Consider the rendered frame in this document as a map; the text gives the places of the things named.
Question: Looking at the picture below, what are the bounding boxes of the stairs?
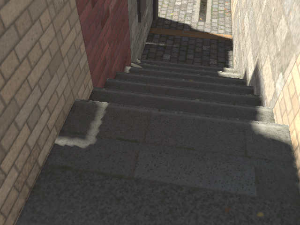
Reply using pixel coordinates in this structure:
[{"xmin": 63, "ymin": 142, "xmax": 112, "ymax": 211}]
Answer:
[{"xmin": 88, "ymin": 59, "xmax": 276, "ymax": 124}]

